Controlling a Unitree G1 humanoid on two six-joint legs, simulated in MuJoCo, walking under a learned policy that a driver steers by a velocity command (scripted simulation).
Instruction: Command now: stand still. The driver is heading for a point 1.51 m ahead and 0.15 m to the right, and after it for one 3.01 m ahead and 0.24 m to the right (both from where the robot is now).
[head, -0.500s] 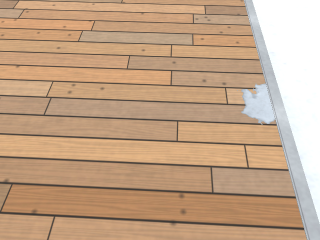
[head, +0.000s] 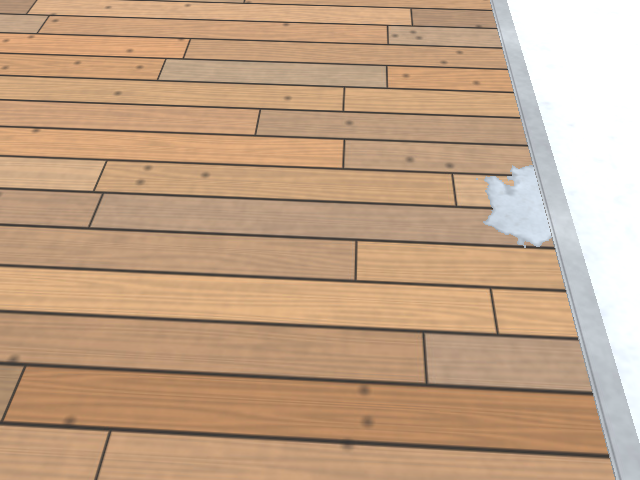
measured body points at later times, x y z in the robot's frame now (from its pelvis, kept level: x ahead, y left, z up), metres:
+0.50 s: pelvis +0.03 +0.00 -0.01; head +0.03 +0.00 +0.44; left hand -0.01 +0.24 -0.16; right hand +0.02 -0.24 -0.16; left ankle +0.02 +0.12 -0.73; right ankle -0.03 -0.12 -0.74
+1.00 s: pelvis +0.25 +0.01 -0.02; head +0.28 +0.01 +0.43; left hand +0.49 +0.22 -0.11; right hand +0.13 -0.23 -0.15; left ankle +0.04 +0.11 -0.74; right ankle +0.44 -0.11 -0.71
